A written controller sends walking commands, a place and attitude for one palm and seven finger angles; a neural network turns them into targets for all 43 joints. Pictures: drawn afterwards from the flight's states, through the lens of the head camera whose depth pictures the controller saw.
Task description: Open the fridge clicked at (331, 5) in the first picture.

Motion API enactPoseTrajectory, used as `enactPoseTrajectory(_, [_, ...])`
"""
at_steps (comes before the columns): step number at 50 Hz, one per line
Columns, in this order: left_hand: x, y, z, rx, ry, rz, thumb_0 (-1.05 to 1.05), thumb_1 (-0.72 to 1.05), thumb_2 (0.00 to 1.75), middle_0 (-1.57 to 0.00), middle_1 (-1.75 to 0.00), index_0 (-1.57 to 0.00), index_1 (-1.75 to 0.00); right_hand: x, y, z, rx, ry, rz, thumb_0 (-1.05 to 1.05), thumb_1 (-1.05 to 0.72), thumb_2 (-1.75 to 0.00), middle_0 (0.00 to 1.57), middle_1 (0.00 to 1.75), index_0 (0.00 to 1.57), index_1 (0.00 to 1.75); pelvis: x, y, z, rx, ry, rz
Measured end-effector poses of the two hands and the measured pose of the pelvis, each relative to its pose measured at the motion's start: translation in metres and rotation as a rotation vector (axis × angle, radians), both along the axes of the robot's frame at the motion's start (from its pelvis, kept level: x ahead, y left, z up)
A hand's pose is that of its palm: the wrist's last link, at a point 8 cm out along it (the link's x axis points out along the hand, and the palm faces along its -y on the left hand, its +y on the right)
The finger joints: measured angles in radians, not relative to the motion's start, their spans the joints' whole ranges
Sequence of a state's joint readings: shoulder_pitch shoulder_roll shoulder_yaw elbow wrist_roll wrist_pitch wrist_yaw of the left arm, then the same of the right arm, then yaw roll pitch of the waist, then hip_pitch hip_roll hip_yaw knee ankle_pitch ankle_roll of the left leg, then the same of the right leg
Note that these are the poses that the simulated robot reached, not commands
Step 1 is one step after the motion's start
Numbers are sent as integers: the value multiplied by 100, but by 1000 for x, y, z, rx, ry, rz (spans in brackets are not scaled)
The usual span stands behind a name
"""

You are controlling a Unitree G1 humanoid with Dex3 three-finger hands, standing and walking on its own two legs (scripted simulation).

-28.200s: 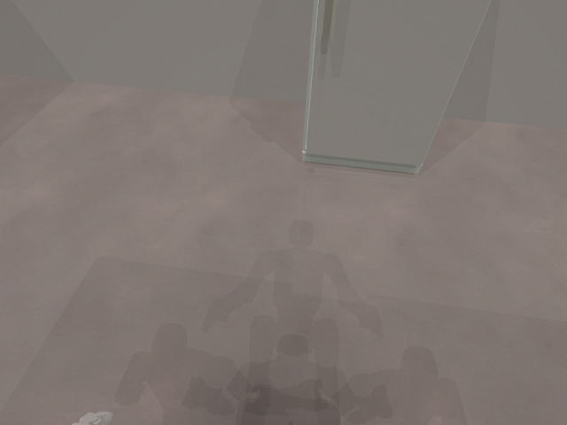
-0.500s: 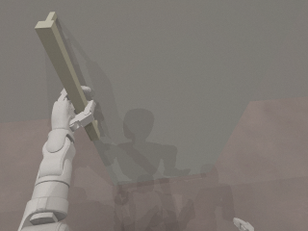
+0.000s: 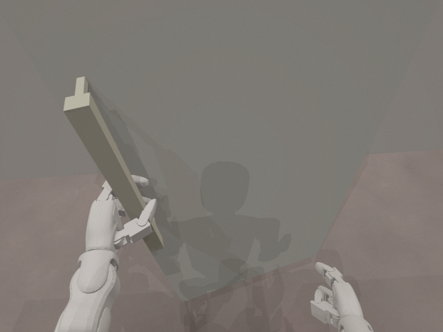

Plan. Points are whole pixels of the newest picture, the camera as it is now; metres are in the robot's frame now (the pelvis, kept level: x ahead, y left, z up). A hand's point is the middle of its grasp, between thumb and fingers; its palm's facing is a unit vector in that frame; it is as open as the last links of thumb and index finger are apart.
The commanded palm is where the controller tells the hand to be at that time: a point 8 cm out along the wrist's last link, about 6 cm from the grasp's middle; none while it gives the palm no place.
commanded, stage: walk backward, drawing the door open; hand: left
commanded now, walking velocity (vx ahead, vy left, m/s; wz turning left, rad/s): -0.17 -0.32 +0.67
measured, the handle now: (128, 183) +0.33 +0.17 +0.12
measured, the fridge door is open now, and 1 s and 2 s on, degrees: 15 46 69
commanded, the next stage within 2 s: stop walking and hold the door back in 1.60 s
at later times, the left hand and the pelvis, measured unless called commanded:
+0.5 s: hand (186, 312) +0.15 +0.05 +0.09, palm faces +0.11 -0.98 -0.13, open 6.9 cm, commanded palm +0.11 +0.10 +0.09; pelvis -0.12 -0.08 -0.03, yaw +12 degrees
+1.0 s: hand out of the picture +0.07 -0.06 +0.09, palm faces +0.45 -0.89 -0.11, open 7.0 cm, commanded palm +0.02 -0.03 +0.09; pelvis -0.10 -0.26 -0.03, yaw +38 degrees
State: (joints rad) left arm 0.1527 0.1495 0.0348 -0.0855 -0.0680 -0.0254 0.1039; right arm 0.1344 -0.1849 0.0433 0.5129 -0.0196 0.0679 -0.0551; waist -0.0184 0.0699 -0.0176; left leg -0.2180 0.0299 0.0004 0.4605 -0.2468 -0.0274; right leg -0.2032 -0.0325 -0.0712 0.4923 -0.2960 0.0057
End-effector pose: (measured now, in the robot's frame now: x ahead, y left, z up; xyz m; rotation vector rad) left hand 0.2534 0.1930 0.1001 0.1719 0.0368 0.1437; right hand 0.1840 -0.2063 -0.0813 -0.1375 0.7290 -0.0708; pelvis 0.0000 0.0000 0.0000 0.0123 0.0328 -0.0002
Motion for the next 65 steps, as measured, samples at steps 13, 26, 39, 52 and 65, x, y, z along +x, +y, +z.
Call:
enactPoseTrajectory(13, [-73, -40, -1, 10, -16, 27, -7, 58, 64, -35, -134, -31, -140, -100, -67, -32, -36, 102, -81, 1, -90, -90, 21, 30, 21, 30, -64, -47, -10, 2, -27, 63])
enactPoseTrajectory(26, [-139, -92, -10, -39, -137, -54, -6, 58, 67, -36, -137, -28, -135, -172, -105, -58, -158, 152, 7, 1, -91, -90, 20, 29, 20, 30, -126, -83, -38, -25, -75, 210])
enactPoseTrajectory(39, [-199, -159, -5, -31, -69, 88, -4, 56, 71, -36, -131, -29, -136, -111, -127, -36, -75, 143, 357, 1, -92, -90, 21, 30, 21, 31, -133, -188, -10, -35, 13, 453])
enactPoseTrajectory(52, [-233, -221, -10, 9, -160, 358, -4, 52, 78, -43, -137, -29, -139, 6, -146, -29, -79, -99, 621, 1, -91, -90, 20, 29, 20, 30, -99, -285, -30, 46, -51, 689])
enactPoseTrajectory(65, [-265, -305, -3, 89, -72, 819, -3, 57, 79, -42, -136, -22, -140, 65, -201, -64, -77, 68, 907, 1, -90, -90, 21, 30, 21, 30, -26, -412, -31, 44, -59, 990])
